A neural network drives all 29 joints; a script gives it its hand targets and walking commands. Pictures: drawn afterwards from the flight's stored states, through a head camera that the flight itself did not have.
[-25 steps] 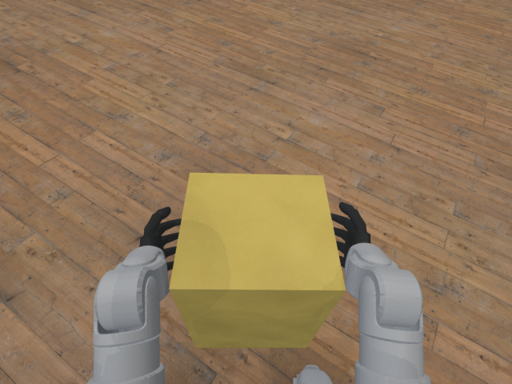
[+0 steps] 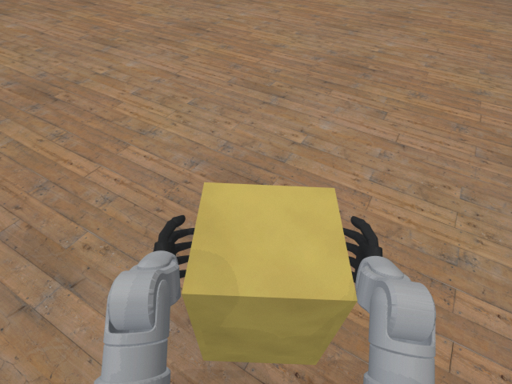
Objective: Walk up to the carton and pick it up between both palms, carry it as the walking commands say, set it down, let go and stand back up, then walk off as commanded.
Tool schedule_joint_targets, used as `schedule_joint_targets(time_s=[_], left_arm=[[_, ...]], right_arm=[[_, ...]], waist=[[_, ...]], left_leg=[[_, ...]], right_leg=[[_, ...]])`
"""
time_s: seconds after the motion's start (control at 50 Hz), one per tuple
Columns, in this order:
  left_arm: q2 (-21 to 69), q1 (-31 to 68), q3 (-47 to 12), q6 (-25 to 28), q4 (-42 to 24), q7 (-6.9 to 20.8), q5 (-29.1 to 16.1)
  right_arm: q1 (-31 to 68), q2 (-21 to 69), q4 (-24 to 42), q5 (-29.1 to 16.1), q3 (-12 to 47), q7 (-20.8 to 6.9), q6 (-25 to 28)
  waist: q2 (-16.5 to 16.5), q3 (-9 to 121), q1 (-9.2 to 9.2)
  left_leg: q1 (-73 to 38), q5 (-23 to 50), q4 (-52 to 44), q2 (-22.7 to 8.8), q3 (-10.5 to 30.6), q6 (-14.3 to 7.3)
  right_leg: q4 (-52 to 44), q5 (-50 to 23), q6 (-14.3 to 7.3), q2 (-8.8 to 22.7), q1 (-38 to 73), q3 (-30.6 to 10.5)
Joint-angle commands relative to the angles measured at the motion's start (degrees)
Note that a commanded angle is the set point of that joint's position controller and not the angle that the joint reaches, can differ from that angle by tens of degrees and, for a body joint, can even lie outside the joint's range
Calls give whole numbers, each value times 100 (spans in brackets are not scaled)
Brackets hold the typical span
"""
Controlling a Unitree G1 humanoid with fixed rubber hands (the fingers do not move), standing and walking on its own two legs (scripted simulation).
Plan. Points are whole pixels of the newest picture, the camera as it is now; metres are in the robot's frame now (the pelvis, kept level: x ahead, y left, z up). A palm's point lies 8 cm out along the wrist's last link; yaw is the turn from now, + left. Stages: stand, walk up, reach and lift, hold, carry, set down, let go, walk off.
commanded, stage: carry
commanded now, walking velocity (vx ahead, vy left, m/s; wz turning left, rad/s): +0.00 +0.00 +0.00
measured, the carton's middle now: (264, 280) +0.28 -0.02 +0.02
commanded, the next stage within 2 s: none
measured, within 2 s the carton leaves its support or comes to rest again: neither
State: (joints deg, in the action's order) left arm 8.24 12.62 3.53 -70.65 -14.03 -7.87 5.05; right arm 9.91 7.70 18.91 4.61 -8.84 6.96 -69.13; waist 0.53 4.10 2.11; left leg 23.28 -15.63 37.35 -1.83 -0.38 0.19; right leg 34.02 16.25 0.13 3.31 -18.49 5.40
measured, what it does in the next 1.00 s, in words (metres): walks backwards: left foot, then right foot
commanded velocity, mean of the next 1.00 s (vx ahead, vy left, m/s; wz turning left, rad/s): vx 0.00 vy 0.00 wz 0.00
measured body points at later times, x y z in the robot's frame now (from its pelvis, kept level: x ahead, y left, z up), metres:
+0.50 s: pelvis -0.13 +0.06 +0.00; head -0.16 +0.06 +0.45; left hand +0.15 +0.20 +0.08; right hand +0.15 -0.09 +0.08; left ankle -0.07 +0.17 -0.72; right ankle -0.11 -0.04 -0.73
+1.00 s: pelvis -0.20 +0.07 +0.00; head -0.22 +0.07 +0.45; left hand +0.09 +0.22 +0.07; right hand +0.09 -0.08 +0.08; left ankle -0.08 +0.17 -0.73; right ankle -0.11 -0.04 -0.73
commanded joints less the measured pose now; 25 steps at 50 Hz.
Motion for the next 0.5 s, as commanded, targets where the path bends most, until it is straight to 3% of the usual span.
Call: schedule_joint_targets(time_s=[0.0,0.02,0.04,0.06,0.1,0.12,0.14,0.18,0.2,0.24,0.26,0.28,0.3,0.32,0.34,0.36,0.4,0.42,0.44,0.46,0.48], left_arm=[[5264,2054,-3364,127,-116,1458,-1503],[5436,2211,-3444,168,-225,1459,-1622],[5513,2549,-3523,182,-413,1499,-1676],[5656,2735,-3655,195,-521,1550,-1821],[5792,3133,-3749,202,-563,1606,-2078],[5800,3241,-3795,195,-639,1611,-2217],[5863,3377,-3843,193,-715,1616,-2315],[5860,3370,-3963,157,-628,1584,-2416],[5817,3330,-4002,150,-632,1604,-2462],[5771,3462,-4140,162,-795,1613,-2570],[5781,3552,-4143,166,-806,1621,-2638],[5813,3337,-4127,155,-702,1665,-2706],[5749,3332,-4061,154,-593,1724,-2679],[5695,3226,-4091,162,-531,1742,-2756],[5636,3106,-3904,167,-336,1748,-2602],[5584,3341,-3823,200,-382,1772,-2623],[5827,3388,-3801,188,-473,1779,-2572],[5818,3362,-3844,189,-443,1760,-2500],[5758,3480,-3791,193,-442,1722,-2453],[5695,3320,-3763,201,-431,1658,-2372],[5602,3126,-3660,195,-309,1588,-2183]], right_arm=[[3183,5261,-47,-2485,4515,-1742,-80],[3002,5363,-179,-2429,4447,-1737,-71],[2952,5342,-144,-2320,4396,-1741,-41],[3092,5490,-41,-2350,4409,-1723,-19],[3461,5586,231,-2335,4280,-1682,50],[3479,5586,221,-2379,4266,-1656,45],[3586,5580,326,-2375,4255,-1619,56],[3174,5407,93,-2202,4051,-1587,15],[2988,5378,-18,-2094,3934,-1575,12],[2983,5382,72,-2005,3924,-1534,63],[2877,5354,68,-1956,3888,-1505,75],[2877,5438,13,-1899,3906,-1443,69],[2893,5351,10,-1801,3839,-1403,92],[2800,5448,-129,-1839,3898,-1371,88],[2739,5279,-184,-1774,3899,-1417,59],[2976,5386,-185,-1922,4060,-1442,76],[3301,5575,4,-2071,4175,-1475,93],[3481,5440,232,-2115,4202,-1508,124],[3481,5505,-3,-2158,4214,-1527,86],[3274,5462,-108,-2259,4234,-1553,49],[3417,5434,-2,-2343,4284,-1613,48]], waist=[[246,1726,-327],[580,1773,-350],[859,1625,-310],[565,1620,-280],[611,1508,-236],[883,1514,-258],[1111,1516,-283],[1469,1530,-276],[1568,1745,-285],[1279,1905,-344],[646,1949,-333],[-105,2029,-304],[-739,1854,-257],[-1052,1599,-202],[-1286,1335,-282],[-1015,861,-354],[-549,893,-275],[-367,1063,-224],[-404,983,-218],[-436,1196,-208],[-155,1383,-272]], left_leg=[[-1405,1794,-1247,-1002,983,-66],[-1273,2111,-1407,-1421,1272,-181],[-674,1516,-1589,-1162,1071,-226],[-303,936,-1760,-1061,1096,-209],[44,-1424,-2299,-1002,1229,-205],[442,-2237,-2665,-977,1181,-154],[525,-2555,-2863,-1073,1195,-146],[345,-2467,-3055,-1111,1053,-107],[43,-2078,-2977,-1071,991,-80],[-584,-1466,-2582,-841,647,38],[-1116,-934,-1976,-663,456,74],[-1218,-227,-1415,-524,527,64],[-832,219,-733,-183,297,47],[-43,-65,-211,-60,343,16],[-90,-219,407,-73,200,-8],[-297,-41,888,-58,237,56],[-451,210,833,-165,144,-37],[-594,102,456,-73,-62,-79],[-561,112,15,-40,-132,-140],[-789,105,-918,-79,-59,-170],[-1086,974,-1246,-383,371,-215]], right_leg=[[-149,-3,111,643,-118,-483],[-136,58,288,309,-169,-266],[-176,256,377,234,229,-184],[1,199,369,212,606,-58],[269,483,341,-25,558,32],[727,642,318,-254,721,246],[1163,817,297,-388,721,285],[1527,1109,216,-548,441,365],[1365,1284,125,-508,383,280],[-68,1142,-36,-608,603,436],[-969,978,-122,-499,487,271],[-1647,954,-225,-147,582,-262],[-1891,1032,-354,567,634,-1189],[-1933,571,-467,1244,720,-1887],[-2342,1784,-806,1641,-118,-2059],[-2627,2207,-623,1580,-821,-1945],[-2116,1216,-501,1225,-783,-1035],[-1851,1069,-502,1138,-693,-853],[-1629,797,-485,1099,-579,-772],[-1185,284,-463,934,-236,-670],[-842,-327,-279,716,-56,-636]])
